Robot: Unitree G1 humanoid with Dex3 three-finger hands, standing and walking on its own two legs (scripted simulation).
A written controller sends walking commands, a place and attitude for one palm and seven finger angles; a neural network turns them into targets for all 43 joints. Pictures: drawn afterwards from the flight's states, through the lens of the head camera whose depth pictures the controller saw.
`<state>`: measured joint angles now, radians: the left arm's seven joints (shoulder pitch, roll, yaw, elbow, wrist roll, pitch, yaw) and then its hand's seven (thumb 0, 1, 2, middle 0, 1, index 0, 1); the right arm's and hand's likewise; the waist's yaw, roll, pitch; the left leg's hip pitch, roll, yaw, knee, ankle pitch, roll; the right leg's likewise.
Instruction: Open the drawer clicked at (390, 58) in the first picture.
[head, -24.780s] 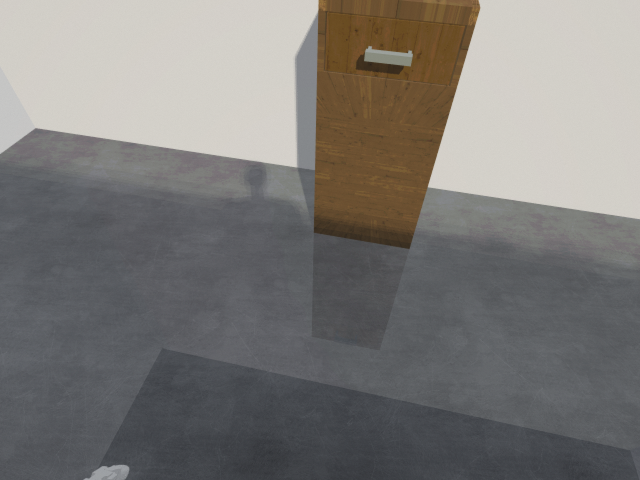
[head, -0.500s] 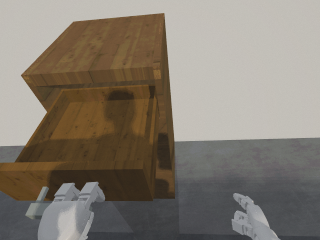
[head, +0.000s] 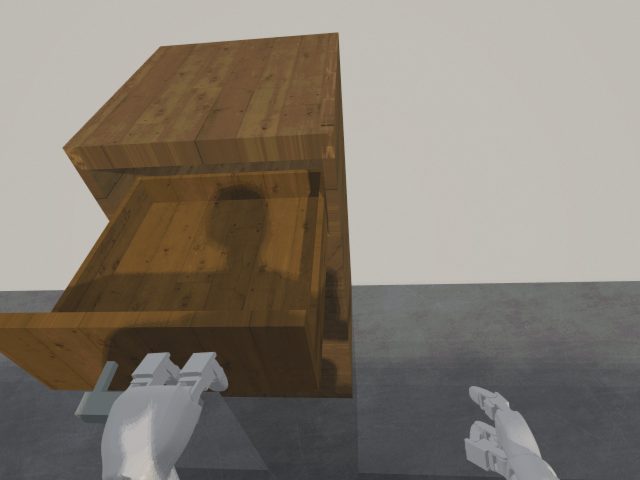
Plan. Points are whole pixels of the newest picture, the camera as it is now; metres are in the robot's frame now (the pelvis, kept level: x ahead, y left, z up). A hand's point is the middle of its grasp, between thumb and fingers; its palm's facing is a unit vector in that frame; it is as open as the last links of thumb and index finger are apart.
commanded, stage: lift the hand off the handle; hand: left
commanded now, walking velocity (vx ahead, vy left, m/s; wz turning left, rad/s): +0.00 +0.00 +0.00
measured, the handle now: (148, 388) +0.19 +0.24 +0.06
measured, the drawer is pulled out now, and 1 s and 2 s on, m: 0.30 0.29 0.29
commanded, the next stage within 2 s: draw the hand back to the body in 1.46 s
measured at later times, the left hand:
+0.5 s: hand (179, 428) +0.16 +0.19 +0.05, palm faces -0.03 -0.18 -0.98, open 13.3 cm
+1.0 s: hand (139, 391) +0.16 +0.21 +0.12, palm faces +0.10 -0.20 -0.98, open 13.2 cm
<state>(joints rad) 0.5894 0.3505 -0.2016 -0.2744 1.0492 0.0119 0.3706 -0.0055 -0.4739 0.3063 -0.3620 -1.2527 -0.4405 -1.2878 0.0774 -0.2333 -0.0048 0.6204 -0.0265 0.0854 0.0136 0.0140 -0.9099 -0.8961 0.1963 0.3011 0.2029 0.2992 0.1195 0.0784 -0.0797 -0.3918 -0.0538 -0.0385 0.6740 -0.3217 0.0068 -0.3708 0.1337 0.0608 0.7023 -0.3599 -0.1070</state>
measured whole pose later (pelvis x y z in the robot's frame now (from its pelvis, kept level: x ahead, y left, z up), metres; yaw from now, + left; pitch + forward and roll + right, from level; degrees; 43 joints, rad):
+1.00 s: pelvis +0.00 +0.03 +0.01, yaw +0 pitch -3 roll +0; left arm 0.53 0.43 -0.25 -0.58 0.93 0.24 0.11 -0.01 -0.49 0.30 -0.45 -1.23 -0.44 -1.24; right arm 0.05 -0.24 0.05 0.56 0.00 0.13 0.04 0.02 -0.91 -0.90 0.20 0.30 0.20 0.30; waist 0.16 0.14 -0.06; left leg -0.22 -0.07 -0.03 0.56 -0.28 0.05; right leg -0.18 0.11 0.08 0.56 -0.31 -0.07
